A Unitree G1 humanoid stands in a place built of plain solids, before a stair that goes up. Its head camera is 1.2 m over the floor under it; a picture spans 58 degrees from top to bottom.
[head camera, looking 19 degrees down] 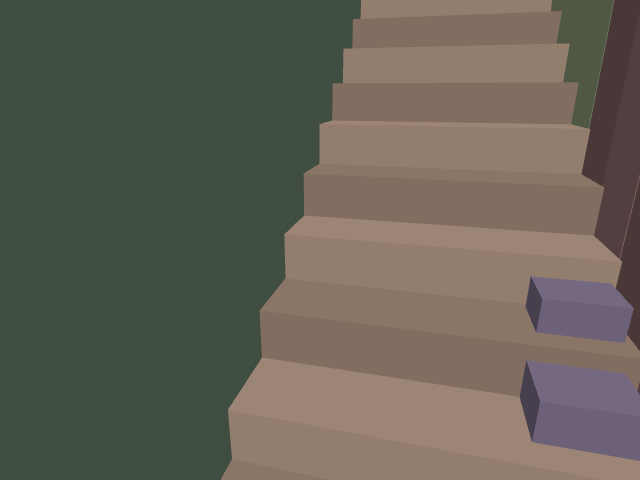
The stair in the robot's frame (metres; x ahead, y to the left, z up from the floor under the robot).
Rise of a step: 0.18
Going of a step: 0.26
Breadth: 1.09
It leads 14 degrees to the right of straight ahead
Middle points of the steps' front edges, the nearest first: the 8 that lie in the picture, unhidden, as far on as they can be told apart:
0.86 -0.27 0.35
1.11 -0.33 0.53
1.36 -0.40 0.71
1.62 -0.46 0.88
1.87 -0.52 1.06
2.12 -0.59 1.24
2.37 -0.65 1.41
2.62 -0.72 1.59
